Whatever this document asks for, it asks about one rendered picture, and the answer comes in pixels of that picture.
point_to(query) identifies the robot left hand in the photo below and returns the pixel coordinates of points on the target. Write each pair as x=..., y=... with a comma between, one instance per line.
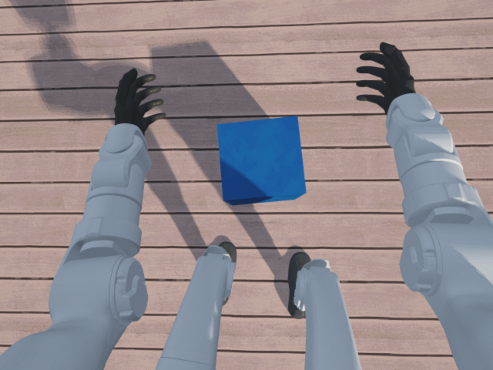
x=127, y=108

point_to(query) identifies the robot left foot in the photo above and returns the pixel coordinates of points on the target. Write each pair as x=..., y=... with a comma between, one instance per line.
x=231, y=250

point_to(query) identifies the robot right hand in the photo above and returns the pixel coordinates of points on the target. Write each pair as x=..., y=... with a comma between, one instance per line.
x=396, y=74

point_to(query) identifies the left robot forearm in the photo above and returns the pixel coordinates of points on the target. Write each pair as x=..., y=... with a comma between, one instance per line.
x=110, y=223

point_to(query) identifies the right robot upper arm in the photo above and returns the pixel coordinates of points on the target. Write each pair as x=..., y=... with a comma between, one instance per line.
x=452, y=266

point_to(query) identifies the right robot forearm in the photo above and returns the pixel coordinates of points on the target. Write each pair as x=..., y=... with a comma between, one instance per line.
x=429, y=168

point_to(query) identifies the carton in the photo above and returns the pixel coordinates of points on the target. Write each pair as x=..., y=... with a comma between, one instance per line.
x=261, y=161

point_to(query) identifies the left robot upper arm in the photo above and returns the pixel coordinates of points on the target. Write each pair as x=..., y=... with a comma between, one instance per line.
x=92, y=302

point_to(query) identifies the robot left shin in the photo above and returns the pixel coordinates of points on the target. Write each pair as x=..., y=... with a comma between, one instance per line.
x=214, y=250

